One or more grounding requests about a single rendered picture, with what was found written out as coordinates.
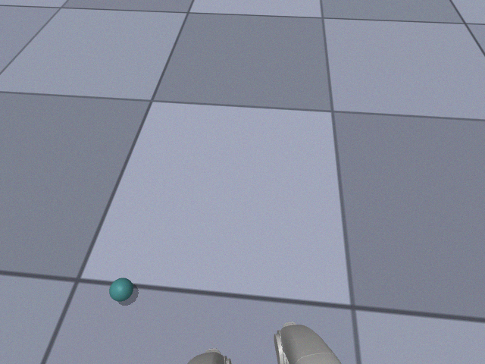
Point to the ball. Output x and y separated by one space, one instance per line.
121 289

